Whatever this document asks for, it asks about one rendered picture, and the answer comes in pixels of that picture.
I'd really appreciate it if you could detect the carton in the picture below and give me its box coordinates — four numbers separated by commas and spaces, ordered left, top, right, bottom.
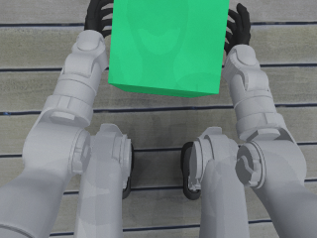
108, 0, 230, 98

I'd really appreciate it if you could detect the left robot hand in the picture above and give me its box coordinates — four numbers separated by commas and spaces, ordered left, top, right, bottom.
83, 0, 114, 39

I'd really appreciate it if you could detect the left robot shin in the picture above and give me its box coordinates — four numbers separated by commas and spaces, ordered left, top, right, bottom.
90, 123, 128, 189

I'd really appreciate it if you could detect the right robot hand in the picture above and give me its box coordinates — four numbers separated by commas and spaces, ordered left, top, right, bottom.
224, 3, 251, 56

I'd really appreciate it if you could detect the right robot upper arm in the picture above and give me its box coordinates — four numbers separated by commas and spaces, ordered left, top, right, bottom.
235, 140, 317, 238

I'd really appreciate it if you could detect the right robot foot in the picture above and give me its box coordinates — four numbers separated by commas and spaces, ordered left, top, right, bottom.
180, 142, 201, 200

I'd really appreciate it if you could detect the right robot forearm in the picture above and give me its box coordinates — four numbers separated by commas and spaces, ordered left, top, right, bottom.
222, 44, 307, 176

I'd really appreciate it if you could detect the left robot forearm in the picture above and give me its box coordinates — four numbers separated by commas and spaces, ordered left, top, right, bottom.
22, 30, 108, 165

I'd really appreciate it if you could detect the left robot upper arm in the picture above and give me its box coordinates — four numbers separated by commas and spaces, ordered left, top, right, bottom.
0, 121, 91, 238

